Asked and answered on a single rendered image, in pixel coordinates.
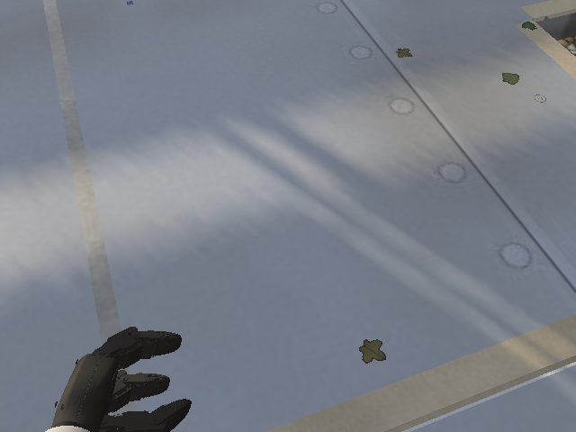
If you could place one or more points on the robot left hand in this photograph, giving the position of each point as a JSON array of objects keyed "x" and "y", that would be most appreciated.
[{"x": 96, "y": 387}]

